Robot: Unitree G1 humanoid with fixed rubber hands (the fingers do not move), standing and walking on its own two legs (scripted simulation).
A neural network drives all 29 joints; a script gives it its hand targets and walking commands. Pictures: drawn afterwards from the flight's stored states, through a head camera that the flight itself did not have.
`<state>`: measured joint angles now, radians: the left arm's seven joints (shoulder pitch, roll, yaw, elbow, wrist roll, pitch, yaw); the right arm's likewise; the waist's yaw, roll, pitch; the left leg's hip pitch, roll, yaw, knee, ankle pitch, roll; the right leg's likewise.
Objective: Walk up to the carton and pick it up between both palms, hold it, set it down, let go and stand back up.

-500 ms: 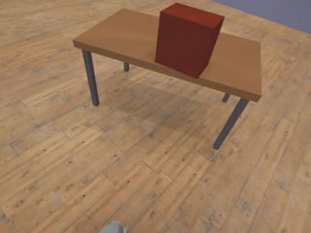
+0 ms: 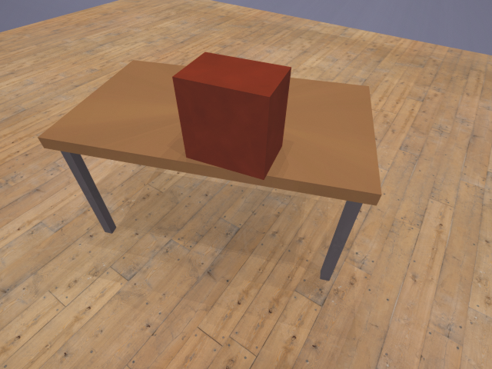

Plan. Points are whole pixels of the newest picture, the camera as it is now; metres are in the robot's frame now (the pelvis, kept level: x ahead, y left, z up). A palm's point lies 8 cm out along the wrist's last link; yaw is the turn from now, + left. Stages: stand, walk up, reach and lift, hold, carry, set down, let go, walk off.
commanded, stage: walk up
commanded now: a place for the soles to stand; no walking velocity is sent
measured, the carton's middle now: (234, 116) +0.83 -0.02 -0.01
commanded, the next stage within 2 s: none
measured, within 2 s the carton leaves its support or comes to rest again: neither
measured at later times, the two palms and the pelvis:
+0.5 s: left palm out of the picture +0.11 +0.16 -0.12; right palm (360, 291) +0.30 -0.25 -0.11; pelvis +0.19 -0.04 +0.01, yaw +6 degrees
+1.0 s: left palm (161, 266) +0.39 +0.16 -0.12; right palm (382, 276) +0.35 -0.33 -0.14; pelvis +0.33 -0.08 +0.00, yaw +3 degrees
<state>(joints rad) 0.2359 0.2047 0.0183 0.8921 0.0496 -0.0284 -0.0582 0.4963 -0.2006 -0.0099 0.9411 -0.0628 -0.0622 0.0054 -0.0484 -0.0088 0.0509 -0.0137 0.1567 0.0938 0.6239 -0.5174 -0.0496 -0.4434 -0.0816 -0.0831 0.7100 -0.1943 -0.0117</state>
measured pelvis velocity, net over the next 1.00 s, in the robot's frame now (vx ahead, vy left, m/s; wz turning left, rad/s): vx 0.33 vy -0.08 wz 0.05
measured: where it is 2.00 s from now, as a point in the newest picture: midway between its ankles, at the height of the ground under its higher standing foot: outside the picture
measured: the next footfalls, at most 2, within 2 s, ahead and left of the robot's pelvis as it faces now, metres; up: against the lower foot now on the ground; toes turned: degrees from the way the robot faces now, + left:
left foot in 0.54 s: +0.35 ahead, +0.06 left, +0.00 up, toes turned +12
right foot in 0.96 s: +0.48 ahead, -0.20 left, +0.00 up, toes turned +0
